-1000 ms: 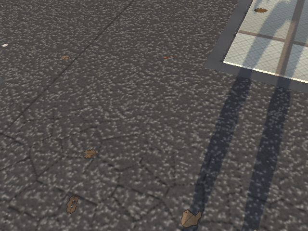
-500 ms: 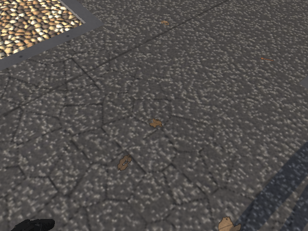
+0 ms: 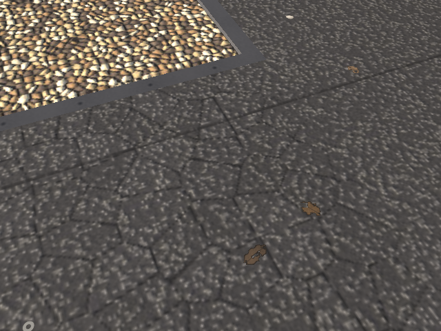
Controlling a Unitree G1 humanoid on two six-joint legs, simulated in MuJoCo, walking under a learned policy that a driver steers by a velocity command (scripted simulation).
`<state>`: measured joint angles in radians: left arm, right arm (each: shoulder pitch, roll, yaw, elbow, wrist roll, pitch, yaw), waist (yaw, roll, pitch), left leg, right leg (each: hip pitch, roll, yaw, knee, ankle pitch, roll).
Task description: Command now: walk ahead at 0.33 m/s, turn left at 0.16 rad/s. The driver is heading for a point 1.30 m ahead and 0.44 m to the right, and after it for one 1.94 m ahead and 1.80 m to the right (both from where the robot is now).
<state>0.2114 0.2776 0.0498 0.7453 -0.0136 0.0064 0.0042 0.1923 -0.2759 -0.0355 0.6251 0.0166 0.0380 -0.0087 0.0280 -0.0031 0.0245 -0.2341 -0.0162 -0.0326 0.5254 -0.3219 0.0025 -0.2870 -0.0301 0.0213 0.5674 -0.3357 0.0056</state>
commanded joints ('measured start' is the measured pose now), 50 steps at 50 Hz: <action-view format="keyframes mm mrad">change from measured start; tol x32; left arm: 1 -194 88 13 -158 -19 -56 -12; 18 -279 101 13 -165 53 -25 -89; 23 363 356 89 8 61 -46 -28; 50 56 111 19 -32 48 -42 -49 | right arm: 1 301 -299 -87 14 -21 -38 11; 23 279 -59 -9 79 -41 -126 16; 39 -305 -91 30 -94 -50 -111 56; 45 360 -329 -68 42 -105 -124 -30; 50 117 -113 -26 70 -77 -118 -10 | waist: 1 -171 258 -9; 20 -24 152 38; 23 123 -342 -314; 34 -7 -32 133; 44 -230 -6 -269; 46 -122 403 -441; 50 -76 83 -55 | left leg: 1 310 390 -654 -379 -645 270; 17 211 262 -159 -501 34 171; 21 217 234 64 -7 938 123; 23 -393 11 100 714 87 48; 25 -619 41 -65 859 7 76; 39 -265 53 24 58 428 -43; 43 213 -15 47 11 174 4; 45 727 415 -481 -72 -465 82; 46 667 509 -880 -283 -607 128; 50 238 338 -298 -287 -104 97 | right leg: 1 -588 45 -35 333 -291 -18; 15 -404 -45 -72 136 283 4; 21 137 119 -187 -2 64 -148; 23 683 -239 559 -198 -595 -273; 24 610 -269 880 -390 -646 -273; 37 18 -33 341 -479 220 -256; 43 153 -18 311 31 874 -152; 46 -426 132 125 825 -136 -133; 50 -430 -38 68 743 59 -113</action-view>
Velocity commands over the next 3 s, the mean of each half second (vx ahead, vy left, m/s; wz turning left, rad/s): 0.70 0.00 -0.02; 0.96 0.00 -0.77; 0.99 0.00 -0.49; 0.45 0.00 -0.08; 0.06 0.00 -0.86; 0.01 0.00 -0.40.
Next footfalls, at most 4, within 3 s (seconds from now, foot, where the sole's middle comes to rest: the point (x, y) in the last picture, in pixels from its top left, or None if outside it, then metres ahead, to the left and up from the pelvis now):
0.42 right None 0.34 -0.14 -0.77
0.88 left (243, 235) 0.80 -0.03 -0.77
1.32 right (353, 184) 1.03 -0.44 -0.77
1.74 left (378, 110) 1.44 -0.62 -0.77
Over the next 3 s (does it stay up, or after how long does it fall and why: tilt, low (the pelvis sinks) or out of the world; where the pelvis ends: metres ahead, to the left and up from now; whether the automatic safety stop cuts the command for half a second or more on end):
stays up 1.39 -0.71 0.00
